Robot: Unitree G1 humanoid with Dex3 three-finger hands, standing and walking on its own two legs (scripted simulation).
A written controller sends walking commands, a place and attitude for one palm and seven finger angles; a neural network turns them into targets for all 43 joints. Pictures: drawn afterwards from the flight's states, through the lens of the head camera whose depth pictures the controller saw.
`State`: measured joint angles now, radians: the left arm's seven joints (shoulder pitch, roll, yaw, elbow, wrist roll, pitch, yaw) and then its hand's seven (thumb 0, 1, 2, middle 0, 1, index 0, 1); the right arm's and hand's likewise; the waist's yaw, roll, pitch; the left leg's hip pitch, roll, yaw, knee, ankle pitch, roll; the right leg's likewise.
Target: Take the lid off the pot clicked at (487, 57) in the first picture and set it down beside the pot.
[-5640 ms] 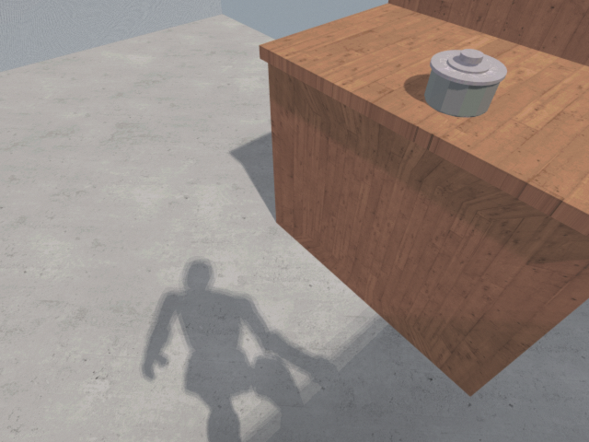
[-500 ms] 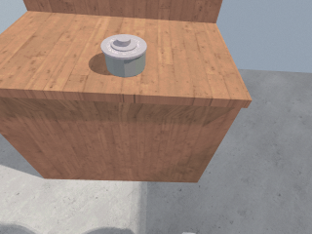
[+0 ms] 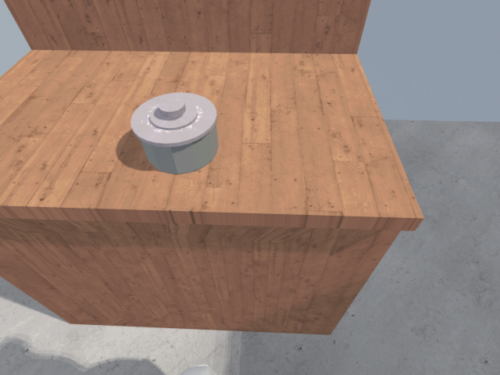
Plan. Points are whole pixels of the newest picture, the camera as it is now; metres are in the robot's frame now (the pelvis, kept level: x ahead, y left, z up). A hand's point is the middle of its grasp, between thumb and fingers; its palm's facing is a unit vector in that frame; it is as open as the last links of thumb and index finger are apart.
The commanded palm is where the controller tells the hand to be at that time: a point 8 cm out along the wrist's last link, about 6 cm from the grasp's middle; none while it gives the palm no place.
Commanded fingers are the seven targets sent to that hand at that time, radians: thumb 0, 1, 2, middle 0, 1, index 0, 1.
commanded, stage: come to a stop and stand still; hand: left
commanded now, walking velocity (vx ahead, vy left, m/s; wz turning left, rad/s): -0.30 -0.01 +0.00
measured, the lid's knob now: (172, 107) +0.53 +0.18 +0.15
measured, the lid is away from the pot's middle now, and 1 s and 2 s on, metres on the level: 0.00 0.00 0.00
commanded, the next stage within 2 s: none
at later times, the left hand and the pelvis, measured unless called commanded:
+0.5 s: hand out of the picture +0.04 +0.19 -0.19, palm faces +0.00 -0.95 -0.30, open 7.3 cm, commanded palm none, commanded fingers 0.00 0.90 0.90 -0.20 -0.30 -0.20 -0.30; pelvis -0.02 -0.01 -0.03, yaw -1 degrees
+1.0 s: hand out of the picture +0.00 +0.13 -0.16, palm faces +0.02 -0.96 -0.28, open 7.2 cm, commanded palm none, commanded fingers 0.00 0.90 0.90 -0.20 -0.30 -0.20 -0.30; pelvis -0.04 -0.05 +0.00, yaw -1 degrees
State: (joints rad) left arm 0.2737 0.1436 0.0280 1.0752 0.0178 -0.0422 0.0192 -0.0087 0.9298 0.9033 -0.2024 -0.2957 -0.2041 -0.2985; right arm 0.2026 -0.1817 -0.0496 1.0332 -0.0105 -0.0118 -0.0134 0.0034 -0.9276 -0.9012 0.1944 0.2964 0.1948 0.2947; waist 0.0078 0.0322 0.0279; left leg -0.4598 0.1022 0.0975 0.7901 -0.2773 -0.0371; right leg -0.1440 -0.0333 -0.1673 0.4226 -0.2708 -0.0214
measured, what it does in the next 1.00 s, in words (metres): steps on the spot: left foot, then right foot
